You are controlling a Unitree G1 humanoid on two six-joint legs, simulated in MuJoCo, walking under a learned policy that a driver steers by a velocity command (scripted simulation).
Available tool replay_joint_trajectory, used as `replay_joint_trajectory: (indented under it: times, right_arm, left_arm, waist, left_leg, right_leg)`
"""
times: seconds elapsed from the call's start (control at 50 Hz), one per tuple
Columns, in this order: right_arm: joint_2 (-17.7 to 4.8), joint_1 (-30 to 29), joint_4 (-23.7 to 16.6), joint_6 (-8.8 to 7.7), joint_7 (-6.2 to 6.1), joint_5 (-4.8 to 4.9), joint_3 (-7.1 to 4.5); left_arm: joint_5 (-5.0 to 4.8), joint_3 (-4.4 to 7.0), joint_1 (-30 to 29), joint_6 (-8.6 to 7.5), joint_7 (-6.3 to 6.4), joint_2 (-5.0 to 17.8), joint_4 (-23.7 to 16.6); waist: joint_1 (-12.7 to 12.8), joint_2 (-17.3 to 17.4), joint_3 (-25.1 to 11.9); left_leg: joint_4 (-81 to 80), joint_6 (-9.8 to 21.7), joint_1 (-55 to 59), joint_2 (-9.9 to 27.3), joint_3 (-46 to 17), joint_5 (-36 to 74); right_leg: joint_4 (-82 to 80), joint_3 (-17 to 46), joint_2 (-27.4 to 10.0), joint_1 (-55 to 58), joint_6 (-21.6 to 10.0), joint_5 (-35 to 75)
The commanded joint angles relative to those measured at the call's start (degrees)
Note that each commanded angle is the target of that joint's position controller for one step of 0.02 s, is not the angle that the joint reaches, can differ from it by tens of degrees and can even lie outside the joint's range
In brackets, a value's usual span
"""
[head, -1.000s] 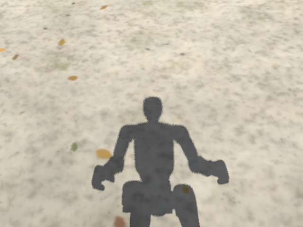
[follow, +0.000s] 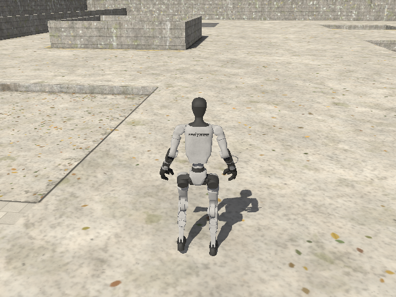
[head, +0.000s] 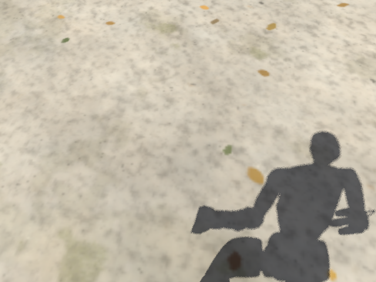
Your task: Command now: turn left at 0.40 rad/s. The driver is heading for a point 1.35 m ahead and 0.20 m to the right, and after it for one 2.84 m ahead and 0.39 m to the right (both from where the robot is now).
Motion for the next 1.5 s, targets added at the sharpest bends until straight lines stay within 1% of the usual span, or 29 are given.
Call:
replay_joint_trajectory:
  times: [0.02,0.08,0.1,0.12,0.14,0.2,0.32,0.4,0.46,0.48,0.5,0.52,0.54,0.6,0.7,0.82,0.86,0.88,0.9,0.94,0.96,1.02,1.12,1.3,1.4,1.42,1.44,1.46,1.5]
  right_arm:
    - [-4.1,-1.8,-5.2,-1.0,0.38,-0.13,-0.78]
    - [-5.0,3.4,-3.0,-1.1,0.34,-0.42,-1.16]
    - [-9.1,4.5,-3.8,-1.23,-0.41,-0.67,-1.8]
    - [-10.6,1.8,-4.8,-1.83,-0.41,-2.43,-1.36]
    - [-7.8,2.2,-4.5,-2.97,-0.02,-3.17,-0.82]
    - [-5.9,-3.2,-2.7,-4.48,-0.04,-1.81,0.11]
    - [-3.2,-4.6,-0.5,-4.12,-0.35,-1.87,1.15]
    - [-7.2,-1.6,1.9,-3.48,-0.23,-0.6,0.13]
    - [-5.3,-2.6,2.5,-3.92,-0.39,-0.04,0.76]
    - [-2.7,-5.2,1.7,-4.55,-0.22,-0.37,1.51]
    - [0.2,-8.6,-0.6,-5.53,-0.13,-0.51,2.0]
    - [-1.1,-9.8,-1.8,-6.76,-0.05,-0.07,1.71]
    - [-4.0,-11.6,-2.3,-7.53,0.1,0.74,0.63]
    - [-3.2,-8.7,-0.7,-8.46,1.22,0.51,0.37]
    - [1.1,-11.5,-1.0,-8.81,2.96,-0.02,1.95]
    - [-3.3,-8.3,-1.0,-8.61,3.12,0.6,0.83]
    - [-7.3,5.5,3.3,-8.31,2.13,0.5,-1.49]
    - [-11.8,15.7,5.0,-7.95,1.22,-0.09,-2.63]
    - [-15.8,16.5,5.2,-8.34,1.83,-1.23,-2.6]
    - [-7.6,9.3,4.6,-9.15,1.97,-0.35,-0.34]
    - [-6.4,6.4,4.4,-9.19,2.0,-0.61,0.09]
    - [-3.7,2.4,4.3,-9.74,1.93,-1.62,0.71]
    - [-5.0,5.2,7.0,-10.42,1.09,-0.86,0.44]
    - [-7.3,13.1,11.3,-8.21,0.1,-0.28,0.15]
    - [-9.3,10.4,10.9,-6.63,-0.89,-0.98,-0.49]
    - [-8.9,10.3,9.9,-6.44,-1.47,-1.42,-0.13]
    - [-3.3,16.4,7.4,-7.59,-1.05,-2.31,1.76]
    - [-1.9,16.2,8.1,-9.4,-0.18,-2.34,2.74]
    - [-6.9,5.6,4.3,-11.7,0.93,0.94,1.65]
  left_arm:
    - [-1.14,3.32,-0.8,-0.52,-0.54,12.1,-2.9]
    - [-2.2,1.96,1.3,-0.89,-0.99,9.0,-0.8]
    - [0.51,0.43,3.2,-1.31,-1.51,4.8,-1.2]
    - [1.37,-0.16,0.7,-1.44,-1.26,3.8,-3.3]
    - [0.18,1.06,-2.4,-1.06,-0.55,8.2,-3.4]
    - [-0.06,2.08,-0.3,0.05,0.07,9.3,-1.0]
    - [-0.42,0.38,0.2,0.24,-0.25,4.9,0.2]
    - [-1.15,0.45,0.9,-0.43,-0.54,6.8,0.6]
    - [-1.07,0.21,6.2,-2.35,-0.82,6.0,3.0]
    - [-0.99,0.38,10.6,-3.08,-0.76,7.0,4.2]
    - [-0.77,1.66,14.9,-3.84,-0.97,11.3,5.9]
    - [-0.67,2.35,15.7,-4.53,-1.44,13.6,5.6]
    - [0.05,1.82,15.3,-5.07,-1.14,11.5,5.2]
    - [-1.04,1.05,13.2,-5.82,-0.87,9.0,4.5]
    - [-1.09,1.12,12.8,-4.84,-0.88,9.5,3.9]
    - [-2.24,2.12,13.3,-4.25,-1.18,12.6,4.6]
    - [-1.64,1.23,13.6,-4.09,-1.03,10.2,4.7]
    - [0.18,-0.43,14.1,-4.1,-0.88,6.1,3.0]
    - [-1.31,-1.77,19.2,-5.29,-0.67,0.9,0.9]
    - [-3.76,0.47,10.6,-6.62,-1.36,9.8,0.3]
    - [-2.87,0.27,8.7,-6.79,-1.26,9.1,0.4]
    - [-1.67,0.33,10.0,-5.78,-1.73,6.9,1.5]
    - [-0.53,-0.14,2.9,-4.75,-1.46,5.2,-0.8]
    - [-1.71,-1.44,-12.0,-6.57,-4.69,3.1,-5.7]
    - [-1.41,1.08,0.1,-5.97,-5.18,8.1,-3.9]
    - [-1.46,2.45,8.5,-5.63,-4.49,10.9,-2.0]
    - [-0.73,4.01,14.6,-5.39,-4.05,17.2,-1.7]
    - [-1.62,3.23,15.7,-5.41,-4.13,14.2,-1.2]
    - [-1.13,1.89,10.3,-5.23,-3.7,10.1,-2.0]
  waist:
    - [0.9,-11.9,-8.3]
    - [-1.9,-7.5,-8.7]
    - [-0.3,5.5,-11.7]
    - [-0.1,15.0,-10.2]
    - [-3.4,10.2,-10.2]
    - [-1.0,8.3,-6.7]
    - [-1.2,7.1,-7.4]
    - [-2.5,8.1,-3.9]
    - [0.6,5.3,-1.4]
    - [2.5,2.4,-1.9]
    - [3.4,-8.2,-1.3]
    - [4.1,-14.9,0.9]
    - [4.9,-13.0,3.8]
    - [2.8,-7.4,3.0]
    - [3.7,-8.2,0.6]
    - [0.0,-8.8,1.0]
    - [-7.0,-6.0,-7.3]
    - [-10.5,3.7,-15.9]
    - [-5.8,19.7,-21.2]
    - [-5.7,9.2,-8.6]
    - [-4.2,3.9,-6.1]
    - [-0.3,5.0,-4.5]
    - [-1.1,1.4,-0.4]
    - [-6.3,1.3,2.0]
    - [2.0,4.2,-8.2]
    - [5.8,2.9,-13.5]
    - [4.0,-8.5,-22.2]
    - [4.0,-12.7,-28.0]
    - [4.3,-5.1,-13.9]
  left_leg:
    - [-10.3,1.6,3.7,-1.4,3.3,1.6]
    - [-30.7,5.9,19.8,-1.9,2.2,19.9]
    - [-31.0,9.0,29.4,9.8,-12.6,37.0]
    - [-30.1,20.1,24.1,20.6,-22.9,43.0]
    - [-31.0,23.6,20.2,19.7,-21.9,38.7]
    - [-31.1,18.0,18.5,12.9,-13.7,33.6]
    - [-29.7,17.7,16.8,9.5,-9.0,35.3]
    - [-35.8,18.2,13.4,10.2,-16.2,-5.9]
    - [-34.1,15.6,5.5,8.5,-16.8,-14.3]
    - [-27.7,13.4,0.0,6.0,-13.9,-10.7]
    - [-15.4,9.0,-7.7,-2.2,-1.7,-7.1]
    - [-4.3,7.1,-14.1,-4.4,2.9,-5.4]
    - [4.8,6.9,-20.1,-1.7,-0.9,-8.7]
    - [8.1,7.5,-26.3,2.5,-1.9,1.7]
    - [-9.0,4.5,-9.6,0.9,3.7,14.6]
    - [-19.1,7.5,3.2,-0.6,4.1,18.2]
    - [-20.3,10.3,21.6,-2.2,4.9,16.9]
    - [-21.1,13.9,36.3,9.5,-9.4,11.4]
    - [-34.3,22.1,44.2,20.4,-41.0,-8.1]
    - [-38.2,19.4,33.2,19.1,-33.8,-10.0]
    - [-38.1,18.3,27.3,16.5,-27.0,-1.4]
    - [-41.5,17.8,18.4,11.3,-16.0,11.3]
    - [-44.6,18.9,17.6,10.2,-8.2,22.3]
    - [-41.7,16.2,28.4,12.0,-1.3,27.6]
    - [-21.0,12.1,33.7,11.3,4.6,63.7]
    - [-8.0,10.0,25.0,9.4,6.6,59.6]
    - [15.2,6.1,-0.1,2.1,7.4,34.8]
    - [26.4,5.0,-12.1,-5.5,-1.7,-6.1]
    - [27.0,6.8,-18.9,0.7,-5.0,0.6]
  right_leg:
    - [-4.5,9.4,-13.3,7.8,-12.9,23.5]
    - [2.6,5.6,-10.2,0.5,-6.1,15.7]
    - [13.9,0.5,-5.1,-8.5,-0.1,-2.4]
    - [20.9,0.9,-0.1,-16.2,3.6,-23.3]
    - [28.2,5.3,-1.1,-15.3,4.4,-24.4]
    - [31.7,7.3,-1.5,-16.6,4.7,-16.2]
    - [18.7,5.6,-0.5,-7.1,5.3,-10.2]
    - [9.0,1.6,2.5,-4.3,2.5,-8.7]
    - [0.7,2.8,2.4,5.0,-2.7,-6.7]
    - [-1.6,8.4,-1.6,10.7,-5.3,-7.5]
    - [-6.6,19.0,-7.6,12.4,-9.7,-20.1]
    - [-15.5,35.0,-16.9,13.5,-15.2,-24.4]
    - [-17.6,39.3,-19.9,13.8,-17.4,-22.5]
    - [-17.1,28.9,-15.1,19.8,-13.6,-13.5]
    - [-18.2,12.1,-7.8,10.8,-10.3,3.8]
    - [-14.4,11.0,-11.7,8.5,-8.8,11.2]
    - [4.0,5.4,-7.3,4.3,-5.6,25.5]
    - [24.6,2.5,-3.5,-6.4,-2.8,10.9]
    - [42.0,7.6,6.4,-22.6,-0.5,-19.4]
    - [48.8,10.7,0.2,-31.4,-2.3,-12.1]
    - [46.6,9.7,-2.4,-29.2,-2.7,-7.0]
    - [40.8,9.6,-5.4,-22.8,-1.9,0.8]
    - [29.0,8.3,-5.5,-28.4,1.2,9.6]
    - [5.5,4.6,-1.1,-27.1,-1.3,19.2]
    - [3.8,0.2,6.4,-8.4,-7.2,9.5]
    - [4.1,3.5,4.9,6.7,-9.2,11.8]
    - [5.3,29.3,-9.6,32.0,-18.6,6.4]
    - [-5.7,51.9,-16.3,39.1,-23.3,-0.9]
    - [-8.9,38.4,-12.5,26.1,-18.3,-2.2]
